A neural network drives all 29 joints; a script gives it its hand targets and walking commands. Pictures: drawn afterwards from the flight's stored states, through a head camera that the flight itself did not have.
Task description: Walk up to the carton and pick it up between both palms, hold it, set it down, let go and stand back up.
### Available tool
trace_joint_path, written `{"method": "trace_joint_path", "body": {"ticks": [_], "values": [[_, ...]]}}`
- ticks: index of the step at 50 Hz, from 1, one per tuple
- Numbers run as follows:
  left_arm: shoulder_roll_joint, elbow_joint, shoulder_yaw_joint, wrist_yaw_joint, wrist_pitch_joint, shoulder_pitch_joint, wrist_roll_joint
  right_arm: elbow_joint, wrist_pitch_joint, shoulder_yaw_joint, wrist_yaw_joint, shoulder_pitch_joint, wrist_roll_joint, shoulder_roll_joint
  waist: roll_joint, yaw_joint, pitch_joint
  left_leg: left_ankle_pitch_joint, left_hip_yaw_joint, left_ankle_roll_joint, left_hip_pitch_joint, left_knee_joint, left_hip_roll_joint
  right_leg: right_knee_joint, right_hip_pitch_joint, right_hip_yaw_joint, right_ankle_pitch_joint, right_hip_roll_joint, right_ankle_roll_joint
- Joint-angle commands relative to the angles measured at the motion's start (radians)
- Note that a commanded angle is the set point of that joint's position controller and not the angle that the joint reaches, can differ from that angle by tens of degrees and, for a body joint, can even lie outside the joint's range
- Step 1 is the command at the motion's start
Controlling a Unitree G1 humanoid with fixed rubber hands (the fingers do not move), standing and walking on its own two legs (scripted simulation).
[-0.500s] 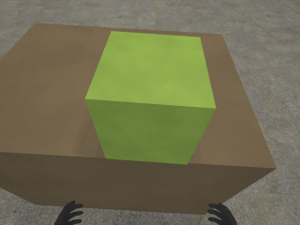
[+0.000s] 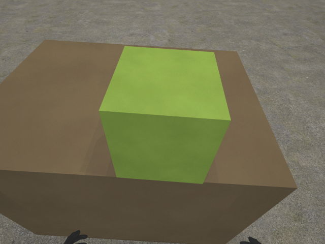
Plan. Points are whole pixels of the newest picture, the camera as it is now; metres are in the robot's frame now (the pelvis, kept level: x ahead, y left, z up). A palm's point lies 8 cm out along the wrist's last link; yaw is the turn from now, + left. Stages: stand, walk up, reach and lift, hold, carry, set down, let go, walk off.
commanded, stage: stand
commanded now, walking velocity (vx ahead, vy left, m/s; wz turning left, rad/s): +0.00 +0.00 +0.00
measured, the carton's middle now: (164, 116) +0.43 -0.01 +0.10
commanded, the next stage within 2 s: none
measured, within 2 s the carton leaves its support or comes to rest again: neither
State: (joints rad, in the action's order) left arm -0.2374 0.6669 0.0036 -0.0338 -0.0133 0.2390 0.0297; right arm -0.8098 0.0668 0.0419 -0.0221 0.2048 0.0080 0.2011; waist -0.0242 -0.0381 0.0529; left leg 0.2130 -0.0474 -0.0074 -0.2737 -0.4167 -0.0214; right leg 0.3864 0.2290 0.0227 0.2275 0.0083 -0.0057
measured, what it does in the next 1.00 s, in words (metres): stands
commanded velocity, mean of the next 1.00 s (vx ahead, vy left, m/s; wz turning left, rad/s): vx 0.00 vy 0.00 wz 0.00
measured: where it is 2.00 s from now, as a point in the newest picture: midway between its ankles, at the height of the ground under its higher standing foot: outside the picture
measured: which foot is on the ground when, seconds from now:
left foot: down 0.00-1.00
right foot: down 0.00-1.00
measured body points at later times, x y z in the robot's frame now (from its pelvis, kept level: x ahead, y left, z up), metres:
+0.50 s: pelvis -0.01 +0.00 +0.00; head +0.00 +0.01 +0.45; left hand +0.11 +0.25 -0.13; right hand +0.10 -0.26 -0.12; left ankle +0.00 +0.11 -0.74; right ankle -0.02 -0.12 -0.74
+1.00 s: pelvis -0.02 +0.00 +0.00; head -0.03 +0.01 +0.45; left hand +0.08 +0.25 -0.13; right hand +0.08 -0.26 -0.12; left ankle +0.00 +0.11 -0.74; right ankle -0.02 -0.12 -0.74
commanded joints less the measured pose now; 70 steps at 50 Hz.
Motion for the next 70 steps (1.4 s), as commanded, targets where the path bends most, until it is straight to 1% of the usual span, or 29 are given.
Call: {"method": "trace_joint_path", "body": {"ticks": [1,7,9,13,14,17,18,20,24,28,29,34,40,41,47,50,51,54,57,59,60,62,63,64,66,67,68,69,70], "values": [[-0.247,-0.028,0.072,0.031,0.079,-0.024,-0.086,0.023,0.016,0.049,0.023,0.028,0.038,0.276,0.12,0.028,0.123,-0.167,0.089,-0.041,0.111,0.019,-0.102,0.016,-0.065,0.063,-0.15,-0.108,0.042],[-0.255,0.041,0.075,0.031,0.087,-0.008,-0.09,0.012,0.011,0.053,0.025,0.025,0.038,0.306,0.142,0.02,0.102,-0.246,0.087,-0.044,0.143,0.018,-0.106,0.006,-0.053,0.052,-0.209,-0.099,0.041],[-0.271,0.048,0.082,0.034,0.089,-0.025,-0.089,0.01,0.008,0.049,0.024,0.047,0.034,0.309,0.112,0.02,0.143,-0.237,0.087,-0.041,0.139,0.017,-0.107,0.008,-0.106,0.058,-0.221,-0.11,0.046],[-0.256,0.075,0.068,0.03,0.087,-0.03,-0.092,-0.005,0.007,0.049,0.031,0.028,0.036,0.304,0.142,0.019,0.125,-0.232,0.086,-0.04,0.152,0.034,-0.105,0.011,-0.084,0.056,-0.204,-0.103,0.048],[-0.262,0.081,0.075,0.029,0.088,-0.031,-0.088,-0.007,0.009,0.048,0.03,0.03,0.028,0.3,0.11,0.02,0.138,-0.256,0.1,-0.043,0.159,0.029,-0.116,0.01,-0.088,0.051,-0.22,-0.103,0.046],[-0.259,0.098,0.077,0.029,0.087,-0.027,-0.094,-0.015,0.012,0.051,0.034,0.026,0.033,0.296,0.122,0.022,0.111,-0.237,0.104,-0.042,0.134,0.035,-0.113,0.006,-0.083,0.05,-0.192,-0.098,0.043],[-0.261,0.098,0.077,0.03,0.088,-0.033,-0.09,-0.021,0.011,0.05,0.032,0.022,0.034,0.3,0.077,0.03,0.109,-0.236,0.096,-0.044,0.144,0.034,-0.114,0.005,-0.079,0.055,-0.213,-0.11,0.049],[-0.268,0.114,0.072,0.03,0.088,-0.033,-0.086,-0.019,0.01,0.055,0.03,0.033,0.03,0.303,0.128,0.02,0.092,-0.263,0.096,-0.04,0.156,0.036,-0.115,0.007,-0.056,0.06,-0.215,-0.11,0.052],[-0.273,0.123,0.083,0.03,0.091,-0.032,-0.079,-0.023,0.012,0.056,0.032,0.03,0.027,0.301,0.099,0.014,0.149,-0.308,0.101,-0.038,0.198,0.015,-0.12,0.002,-0.08,0.058,-0.236,-0.111,0.055],[-0.28,0.139,0.079,0.024,0.092,-0.016,-0.081,-0.033,0.008,0.062,0.035,0.025,0.022,0.31,0.112,0.014,0.111,-0.277,0.085,-0.037,0.162,0.019,-0.111,0.002,-0.085,0.064,-0.271,-0.12,0.055],[-0.265,0.136,0.078,0.025,0.086,-0.035,-0.082,-0.038,0.01,0.057,0.036,0.028,0.025,0.294,0.074,0.011,0.117,-0.273,0.082,-0.036,0.153,0.017,-0.111,0.01,-0.098,0.054,-0.271,-0.122,0.051],[-0.26,0.148,0.076,0.021,0.086,-0.015,-0.076,-0.053,0.008,0.061,0.033,0.044,0.027,0.31,0.114,0.018,0.114,-0.259,0.101,-0.044,0.157,0.033,-0.116,0.013,-0.088,0.062,-0.227,-0.114,0.054],[-0.266,0.156,0.08,0.025,0.084,-0.029,-0.076,-0.055,0.015,0.057,0.031,0.009,0.028,0.294,0.101,0.025,0.067,-0.198,0.119,-0.04,0.139,0.058,-0.121,-0.007,-0.052,0.063,-0.163,-0.108,0.055],[-0.264,0.152,0.075,0.027,0.082,-0.04,-0.079,-0.057,0.015,0.058,0.033,0.009,0.032,0.297,0.129,0.017,0.079,-0.198,0.101,-0.038,0.143,0.059,-0.117,-0.018,-0.06,0.062,-0.167,-0.115,0.055],[-0.267,0.171,0.079,0.027,0.089,-0.021,-0.075,-0.078,0.011,0.05,0.032,0.034,0.025,0.282,0.092,0.022,0.061,-0.164,0.113,-0.041,0.116,0.061,-0.113,-0.017,-0.067,0.069,-0.17,-0.119,0.058],[-0.271,0.186,0.078,0.028,0.085,-0.031,-0.078,-0.075,0.014,0.056,0.029,0.008,0.032,0.289,0.099,0.023,0.06,-0.134,0.12,-0.045,0.126,0.065,-0.125,-0.013,-0.05,0.078,-0.146,-0.115,0.06],[-0.276,0.176,0.079,0.031,0.086,-0.035,-0.079,-0.078,0.012,0.06,0.027,0.012,0.028,0.305,0.142,0.018,0.066,-0.134,0.114,-0.035,0.131,0.072,-0.12,-0.015,-0.051,0.061,-0.131,-0.11,0.057],[-0.274,0.185,0.075,0.029,0.094,-0.014,-0.075,-0.089,0.008,0.06,0.032,0.009,0.027,0.302,0.066,0.029,0.06,-0.13,0.116,-0.036,0.127,0.069,-0.122,-0.021,-0.068,0.062,-0.129,-0.113,0.048],[-0.26,0.189,0.073,0.024,0.09,-0.029,-0.078,-0.088,0.007,0.067,0.031,0.009,0.022,0.31,0.088,0.019,0.045,-0.127,0.11,-0.035,0.127,0.072,-0.11,-0.029,-0.048,0.076,-0.131,-0.116,0.058],[-0.266,0.193,0.075,0.027,0.091,-0.009,-0.07,-0.086,0.009,0.067,0.027,-0.006,0.024,0.311,0.088,0.038,0.063,-0.152,0.108,-0.037,0.135,0.066,-0.112,-0.031,-0.065,0.073,-0.158,-0.117,0.053],[-0.27,0.198,0.071,0.028,0.09,-0.021,-0.073,-0.086,0.011,0.061,0.026,0.003,0.022,0.299,0.101,0.025,0.057,-0.159,0.117,-0.035,0.139,0.066,-0.119,-0.034,-0.054,0.071,-0.149,-0.119,0.052],[-0.264,0.202,0.073,0.027,0.093,-0.023,-0.076,-0.09,0.009,0.059,0.028,0.006,0.024,0.299,0.066,0.014,0.058,-0.121,0.117,-0.035,0.134,0.071,-0.124,-0.031,-0.06,0.072,-0.151,-0.124,0.054],[-0.281,0.209,0.078,0.027,0.092,-0.007,-0.07,-0.089,0.008,0.061,0.025,0.002,0.022,0.304,0.127,0.027,0.043,-0.109,0.116,-0.038,0.12,0.073,-0.12,-0.031,-0.048,0.077,-0.135,-0.118,0.053],[-0.287,0.209,0.078,0.026,0.089,-0.034,-0.08,-0.086,0.006,0.063,0.021,-0.005,0.015,0.299,0.109,0.007,0.048,-0.074,0.115,-0.029,0.116,0.085,-0.12,-0.039,-0.047,0.07,-0.106,-0.111,0.053],[-0.271,0.201,0.073,0.03,0.09,-0.028,-0.072,-0.093,0.009,0.058,0.028,0.003,0.025,0.301,0.079,0.027,0.021,-0.042,0.117,-0.031,0.095,0.116,-0.118,-0.03,-0.048,0.072,-0.1,-0.11,0.046],[-0.268,0.219,0.075,0.032,0.093,-0.005,-0.07,-0.094,0.013,0.056,0.028,0.017,0.028,0.306,0.119,0.026,0.011,-0.065,0.112,-0.034,0.097,0.103,-0.12,-0.037,-0.046,0.079,-0.091,-0.118,0.049],[-0.265,0.223,0.071,0.03,0.09,-0.009,-0.072,-0.105,0.013,0.055,0.029,0.014,0.022,0.297,0.093,0.036,0.008,-0.075,0.121,-0.036,0.099,0.093,-0.12,-0.042,-0.045,0.082,-0.1,-0.117,0.054],[-0.271,0.223,0.076,0.03,0.086,-0.02,-0.074,-0.104,0.012,0.051,0.03,0.029,0.017,0.292,0.078,0.022,0.03,-0.073,0.121,-0.034,0.117,0.094,-0.117,-0.035,-0.041,0.074,-0.104,-0.113,0.052],[-0.281,0.223,0.079,0.028,0.087,-0.009,-0.071,-0.103,0.013,0.057,0.028,0.028,0.022,0.306,0.106,0.027,0.009,-0.062,0.115,-0.037,0.116,0.103,-0.121,-0.038,-0.027,0.085,-0.085,-0.111,0.054]]}}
